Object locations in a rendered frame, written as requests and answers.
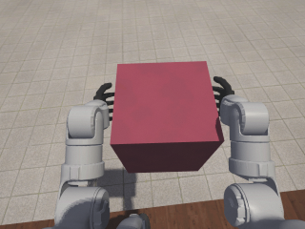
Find robot right hand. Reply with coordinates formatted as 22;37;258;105
213;76;234;116

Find right robot upper arm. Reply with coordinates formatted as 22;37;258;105
223;183;305;229

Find left robot upper arm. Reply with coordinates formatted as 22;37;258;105
42;186;111;229

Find right robot forearm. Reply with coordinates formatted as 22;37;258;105
219;94;284;217

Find robot left hand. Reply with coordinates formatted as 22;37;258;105
93;82;115;121

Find robot left shin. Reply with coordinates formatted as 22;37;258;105
129;214;142;219

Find carton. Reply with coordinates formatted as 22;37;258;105
110;61;225;174

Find robot left foot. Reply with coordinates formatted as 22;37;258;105
139;213;151;229

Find left robot forearm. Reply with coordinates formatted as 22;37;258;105
54;99;110;223

